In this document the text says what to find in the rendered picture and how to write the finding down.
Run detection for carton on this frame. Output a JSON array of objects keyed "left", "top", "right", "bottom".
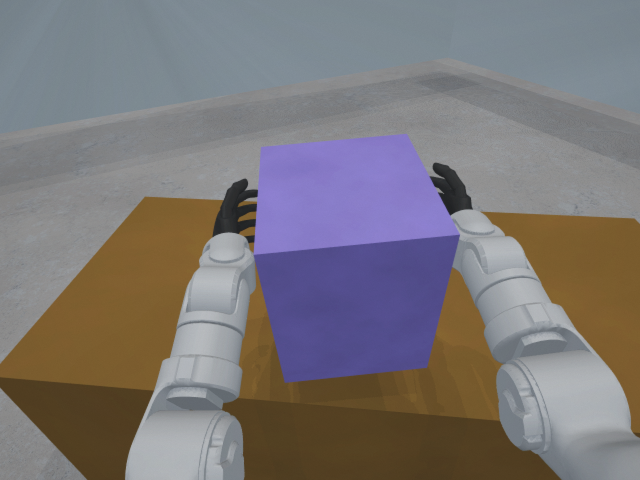
[{"left": 254, "top": 134, "right": 460, "bottom": 383}]

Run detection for left robot hand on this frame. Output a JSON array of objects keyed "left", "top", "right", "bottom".
[{"left": 213, "top": 179, "right": 258, "bottom": 243}]

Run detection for right robot hand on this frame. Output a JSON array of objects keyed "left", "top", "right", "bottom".
[{"left": 429, "top": 163, "right": 473, "bottom": 216}]

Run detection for robot left upper arm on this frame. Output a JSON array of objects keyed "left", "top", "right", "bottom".
[{"left": 127, "top": 410, "right": 245, "bottom": 480}]

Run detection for pedestal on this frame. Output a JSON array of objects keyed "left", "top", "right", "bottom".
[{"left": 0, "top": 197, "right": 640, "bottom": 480}]

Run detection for left robot forearm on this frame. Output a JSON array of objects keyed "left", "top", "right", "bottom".
[{"left": 125, "top": 233, "right": 256, "bottom": 480}]

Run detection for right robot forearm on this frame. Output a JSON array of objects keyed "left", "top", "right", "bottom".
[{"left": 451, "top": 209, "right": 631, "bottom": 428}]

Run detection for robot right upper arm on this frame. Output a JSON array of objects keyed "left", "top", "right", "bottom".
[{"left": 496, "top": 350, "right": 640, "bottom": 480}]

